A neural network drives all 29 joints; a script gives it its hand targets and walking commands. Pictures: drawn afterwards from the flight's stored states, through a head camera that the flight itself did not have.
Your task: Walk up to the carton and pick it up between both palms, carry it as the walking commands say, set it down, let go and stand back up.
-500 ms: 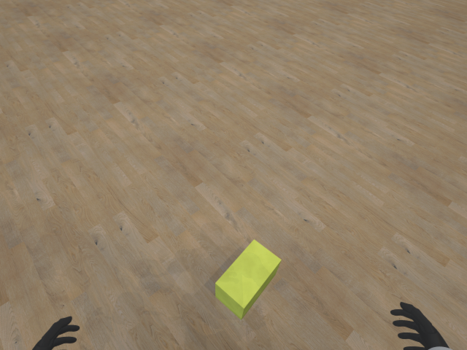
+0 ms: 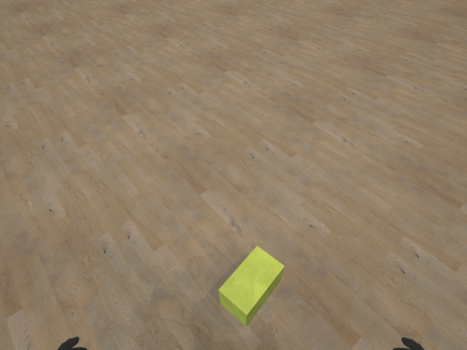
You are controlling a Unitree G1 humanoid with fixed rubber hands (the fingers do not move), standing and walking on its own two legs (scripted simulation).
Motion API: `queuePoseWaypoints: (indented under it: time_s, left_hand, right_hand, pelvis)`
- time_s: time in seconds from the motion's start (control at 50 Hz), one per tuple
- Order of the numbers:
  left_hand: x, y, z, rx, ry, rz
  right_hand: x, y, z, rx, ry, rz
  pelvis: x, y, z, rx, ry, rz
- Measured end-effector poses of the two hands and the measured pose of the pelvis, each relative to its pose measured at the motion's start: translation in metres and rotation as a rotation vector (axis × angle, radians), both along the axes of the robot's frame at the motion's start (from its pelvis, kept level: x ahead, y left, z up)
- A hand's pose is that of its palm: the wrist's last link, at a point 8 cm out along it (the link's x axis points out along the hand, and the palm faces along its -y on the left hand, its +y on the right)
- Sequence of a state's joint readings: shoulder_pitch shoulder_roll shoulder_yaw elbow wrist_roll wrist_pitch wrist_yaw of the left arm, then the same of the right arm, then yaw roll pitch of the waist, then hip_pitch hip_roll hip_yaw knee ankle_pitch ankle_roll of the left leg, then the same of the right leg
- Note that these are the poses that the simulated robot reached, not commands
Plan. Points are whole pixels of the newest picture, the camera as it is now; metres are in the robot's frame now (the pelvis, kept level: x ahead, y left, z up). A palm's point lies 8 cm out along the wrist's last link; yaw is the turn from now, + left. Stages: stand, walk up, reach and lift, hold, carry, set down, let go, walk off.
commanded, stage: walk up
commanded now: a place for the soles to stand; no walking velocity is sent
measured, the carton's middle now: (251, 285) +0.50 -0.05 -0.70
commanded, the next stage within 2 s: none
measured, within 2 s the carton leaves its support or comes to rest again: neither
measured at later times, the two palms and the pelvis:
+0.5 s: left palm out of the picture +0.08 +0.35 -0.08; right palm out of the picture +0.13 -0.33 -0.09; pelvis +0.01 +0.01 -0.01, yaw -6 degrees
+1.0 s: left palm (35, 250) +0.32 +0.43 -0.05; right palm out of the picture +0.02 -0.18 -0.12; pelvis +0.06 +0.17 -0.05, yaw -25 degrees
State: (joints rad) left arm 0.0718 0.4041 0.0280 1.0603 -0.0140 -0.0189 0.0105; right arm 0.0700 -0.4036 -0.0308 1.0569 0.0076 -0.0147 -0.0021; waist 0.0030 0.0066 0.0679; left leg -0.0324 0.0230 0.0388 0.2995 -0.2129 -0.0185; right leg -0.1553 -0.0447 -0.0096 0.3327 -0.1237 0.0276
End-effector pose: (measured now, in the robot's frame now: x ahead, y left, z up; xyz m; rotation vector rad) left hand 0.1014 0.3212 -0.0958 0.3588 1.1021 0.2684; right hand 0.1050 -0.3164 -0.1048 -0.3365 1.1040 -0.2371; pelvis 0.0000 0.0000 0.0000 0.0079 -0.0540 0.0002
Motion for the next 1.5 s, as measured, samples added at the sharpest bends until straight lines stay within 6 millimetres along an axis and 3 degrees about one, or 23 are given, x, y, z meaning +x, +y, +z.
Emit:
queuePoseWaypoints:
  time_s: [0.26,0.4,0.52,0.62,0.68,0.74,0.78,0.88,0.98,1.04,1.12,1.18,1.26,1.38,1.5]
  left_hand:
    - [0.01,-0.016,-0.002,-0.012,-0.002,-0.012]
    - [0.009,-0.014,0.0,0.022,-0.002,-0.029]
    - [-0.028,0.041,0.022,0.208,0.095,-0.087]
    - [-0.026,0.099,0.04,0.312,0.096,-0.144]
    - [-0.006,0.134,0.041,0.341,0.075,-0.192]
    - [0.034,0.159,0.028,0.342,0.017,-0.247]
    - [0.069,0.155,0.023,0.315,-0.038,-0.291]
    - [0.156,0.12,0.03,0.22,-0.163,-0.486]
    - [0.215,0.104,0.039,0.229,-0.274,-0.642]
    - [0.237,0.107,0.049,0.23,-0.326,-0.676]
    - [0.264,0.12,0.055,0.212,-0.353,-0.728]
    - [0.289,0.133,0.047,0.176,-0.356,-0.76]
    - [0.317,0.139,0.029,0.11,-0.33,-0.773]
    - [0.332,0.124,0.019,0.023,-0.251,-0.851]
    - [0.343,0.113,0.015,-0.004,-0.222,-0.887]
  right_hand:
    - [-0.014,-0.013,-0.003,-0.008,0.043,-0.019]
    - [-0.009,-0.018,-0.001,-0.013,0.027,-0.009]
    - [0.031,-0.009,0.017,-0.032,-0.159,0.029]
    - [0.052,0.025,0.019,-0.026,-0.223,0.065]
    - [0.058,0.053,0.019,-0.036,-0.265,0.077]
    - [0.043,0.079,0.011,-0.061,-0.276,0.059]
    - [0.022,0.095,0.009,-0.054,-0.264,0.002]
    - [-0.037,0.116,0.011,-0.063,-0.224,-0.178]
    - [-0.08,0.129,-0.007,-0.081,-0.178,-0.293]
    - [-0.083,0.148,-0.012,-0.073,-0.163,-0.335]
    - [-0.072,0.176,-0.009,-0.068,-0.183,-0.356]
    - [-0.064,0.199,-0.006,-0.089,-0.205,-0.371]
    - [-0.068,0.228,0.001,-0.131,-0.222,-0.416]
    - [-0.087,0.25,0.028,-0.187,-0.213,-0.48]
    - [-0.104,0.261,0.029,-0.166,-0.174,-0.535]
  pelvis:
    - [0.005,-0.01,0.0,-0.002,0.01,-0.005]
    - [0.007,-0.01,-0.002,-0.004,0.02,-0.032]
    - [0.007,0.017,-0.009,-0.023,0.041,-0.125]
    - [0.012,0.052,-0.02,-0.027,0.04,-0.173]
    - [0.019,0.081,-0.031,-0.015,0.035,-0.203]
    - [0.027,0.111,-0.046,-0.003,0.02,-0.233]
    - [0.031,0.125,-0.045,-0.011,0.004,-0.275]
    - [0.044,0.147,-0.035,-0.025,-0.005,-0.354]
    - [0.06,0.165,-0.049,-0.012,0.001,-0.428]
    - [0.07,0.184,-0.048,-0.02,-0.008,-0.459]
    - [0.085,0.209,-0.046,-0.009,-0.016,-0.511]
    - [0.098,0.231,-0.051,0.003,-0.022,-0.546]
    - [0.11,0.253,-0.053,-0.01,-0.031,-0.597]
    - [0.119,0.267,-0.037,-0.029,-0.02,-0.657]
    - [0.125,0.272,-0.03,-0.014,-0.02,-0.696]
